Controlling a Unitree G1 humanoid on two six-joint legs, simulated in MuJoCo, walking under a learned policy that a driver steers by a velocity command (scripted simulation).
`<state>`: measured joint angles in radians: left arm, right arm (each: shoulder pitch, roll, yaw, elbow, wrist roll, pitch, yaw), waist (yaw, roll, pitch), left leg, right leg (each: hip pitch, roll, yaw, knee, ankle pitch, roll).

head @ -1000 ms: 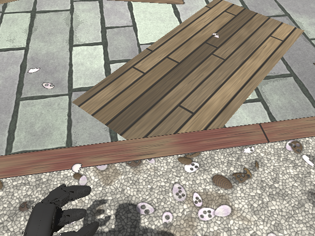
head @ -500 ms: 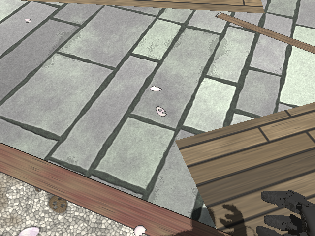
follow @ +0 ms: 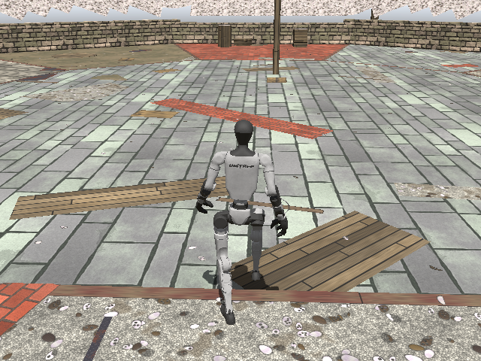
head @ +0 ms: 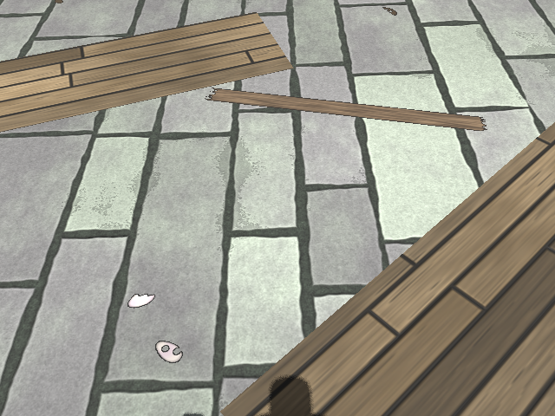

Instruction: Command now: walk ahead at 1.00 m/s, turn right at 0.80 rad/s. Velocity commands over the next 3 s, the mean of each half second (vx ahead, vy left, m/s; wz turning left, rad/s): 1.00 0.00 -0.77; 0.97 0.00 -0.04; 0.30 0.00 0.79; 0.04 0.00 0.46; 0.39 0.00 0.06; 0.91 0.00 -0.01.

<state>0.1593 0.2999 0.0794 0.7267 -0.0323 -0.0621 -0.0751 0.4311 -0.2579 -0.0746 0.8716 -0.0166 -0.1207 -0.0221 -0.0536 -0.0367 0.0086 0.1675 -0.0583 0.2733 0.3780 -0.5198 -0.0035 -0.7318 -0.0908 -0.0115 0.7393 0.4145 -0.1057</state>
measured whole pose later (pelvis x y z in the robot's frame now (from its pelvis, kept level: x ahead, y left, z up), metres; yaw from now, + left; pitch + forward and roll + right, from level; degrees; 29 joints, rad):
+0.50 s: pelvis +0.50 -0.03 -0.16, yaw -27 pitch +1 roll +1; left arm 0.42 0.23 0.06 0.87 -0.02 -0.09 0.02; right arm 0.07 -0.21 -0.02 0.59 0.02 -0.14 -0.01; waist 0.03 -0.03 -0.02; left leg -0.58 0.01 -0.07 0.71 -0.17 -0.04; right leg -0.13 0.13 0.21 0.98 -0.51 -0.11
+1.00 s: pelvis +0.87 -0.26 -0.13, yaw -24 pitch +2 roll +0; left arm 0.06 0.22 0.01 0.70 0.01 -0.11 -0.03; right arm 0.44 -0.24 -0.03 0.86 0.05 -0.09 -0.01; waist -0.05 0.03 0.01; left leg -0.30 0.04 -0.10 1.24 -0.38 0.01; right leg -0.46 -0.02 -0.06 0.63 -0.21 0.00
